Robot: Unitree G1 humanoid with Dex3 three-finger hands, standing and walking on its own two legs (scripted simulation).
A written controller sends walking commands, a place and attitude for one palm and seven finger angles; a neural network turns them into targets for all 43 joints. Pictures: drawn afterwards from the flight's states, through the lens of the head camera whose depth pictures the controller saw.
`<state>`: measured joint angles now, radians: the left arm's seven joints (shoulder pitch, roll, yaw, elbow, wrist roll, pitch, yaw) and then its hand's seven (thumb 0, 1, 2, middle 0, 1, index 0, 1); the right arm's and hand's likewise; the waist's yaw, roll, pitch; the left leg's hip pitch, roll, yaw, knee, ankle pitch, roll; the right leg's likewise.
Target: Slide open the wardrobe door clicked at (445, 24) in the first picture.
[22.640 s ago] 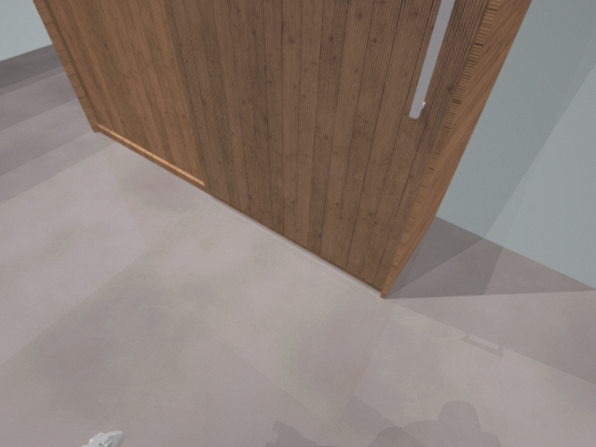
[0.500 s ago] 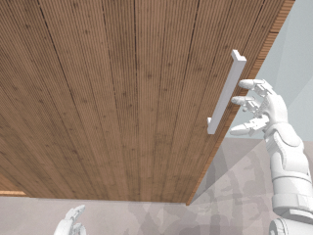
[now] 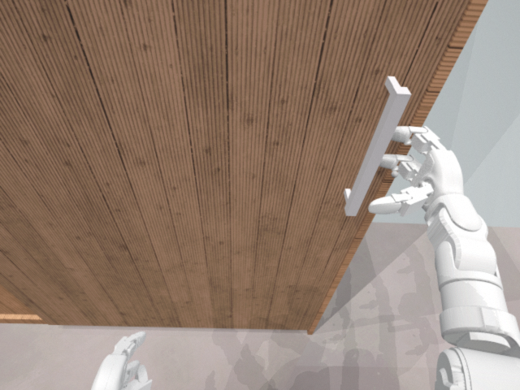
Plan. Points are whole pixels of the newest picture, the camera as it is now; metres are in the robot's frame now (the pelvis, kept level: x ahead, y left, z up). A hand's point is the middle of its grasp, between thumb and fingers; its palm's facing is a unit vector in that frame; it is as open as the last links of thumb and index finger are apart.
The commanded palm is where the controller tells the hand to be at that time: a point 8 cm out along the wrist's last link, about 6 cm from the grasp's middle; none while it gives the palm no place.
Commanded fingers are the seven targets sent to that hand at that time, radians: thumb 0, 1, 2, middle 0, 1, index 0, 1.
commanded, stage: feel for the door with the fingertips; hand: right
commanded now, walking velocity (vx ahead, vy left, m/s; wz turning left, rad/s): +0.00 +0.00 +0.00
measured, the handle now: (368, 154) +0.45 -0.14 +0.15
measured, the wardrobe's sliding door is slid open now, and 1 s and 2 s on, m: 0.00 0.00 0.00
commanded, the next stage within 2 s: slide the fingers in behind the handle in 0.06 s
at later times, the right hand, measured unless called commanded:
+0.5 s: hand (378, 170) +0.40 -0.14 +0.17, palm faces -0.07 +1.00 +0.01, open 13.9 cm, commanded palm +0.37 -0.20 +0.16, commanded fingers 0.00 0.50 -0.30 0.30 1.20 0.30 1.20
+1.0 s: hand (369, 172) +0.39 -0.13 +0.17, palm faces -0.05 +1.00 +0.01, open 14.0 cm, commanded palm +0.36 -0.18 +0.16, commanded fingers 0.00 0.50 -0.30 0.30 1.20 0.30 1.20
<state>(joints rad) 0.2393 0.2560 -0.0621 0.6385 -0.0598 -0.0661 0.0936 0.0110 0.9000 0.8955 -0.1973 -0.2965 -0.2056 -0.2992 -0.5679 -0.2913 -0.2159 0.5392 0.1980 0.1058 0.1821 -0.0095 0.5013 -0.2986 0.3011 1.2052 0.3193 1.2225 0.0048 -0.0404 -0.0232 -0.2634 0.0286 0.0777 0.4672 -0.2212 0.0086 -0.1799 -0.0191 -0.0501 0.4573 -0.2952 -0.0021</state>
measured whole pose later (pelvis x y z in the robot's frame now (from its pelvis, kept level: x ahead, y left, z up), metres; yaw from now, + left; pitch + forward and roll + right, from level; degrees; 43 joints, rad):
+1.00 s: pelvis +0.00 +0.00 +0.00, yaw +1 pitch +1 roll +0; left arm 0.22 0.24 -0.06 0.63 -0.05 -0.06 0.07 0.01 0.90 0.90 -0.20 -0.30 -0.20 -0.30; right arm -0.54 -0.21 -0.16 0.46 0.18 0.12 0.12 -0.01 0.50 -0.30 0.30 1.20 0.30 1.20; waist 0.00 -0.04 -0.03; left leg -0.26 0.02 0.07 0.46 -0.21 0.01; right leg -0.16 -0.02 -0.06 0.44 -0.28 0.00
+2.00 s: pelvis +0.00 +0.00 +0.00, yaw +0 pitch +0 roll +0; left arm 0.22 0.23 -0.06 0.64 -0.03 -0.02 0.07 0.01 0.90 0.90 -0.20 -0.30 -0.20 -0.30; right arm -0.52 -0.15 -0.09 0.37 0.15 0.17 0.04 -0.01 0.50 -0.30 0.27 1.20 0.26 1.20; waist -0.01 -0.04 -0.03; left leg -0.23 0.03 0.07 0.46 -0.21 0.01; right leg -0.15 -0.01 -0.05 0.44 -0.29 -0.01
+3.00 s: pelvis +0.01 +0.00 +0.00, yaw +1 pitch +0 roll +0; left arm 0.21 0.23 -0.06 0.61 -0.04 0.02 0.06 0.01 0.90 0.90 -0.20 -0.30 -0.20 -0.30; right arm -0.46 -0.17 -0.12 0.29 0.17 0.21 0.06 0.01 -0.75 -0.83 0.36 1.36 0.37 1.35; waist 0.00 -0.04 -0.04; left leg -0.22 0.02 0.06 0.43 -0.22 0.00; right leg -0.12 -0.02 -0.07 0.42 -0.30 0.00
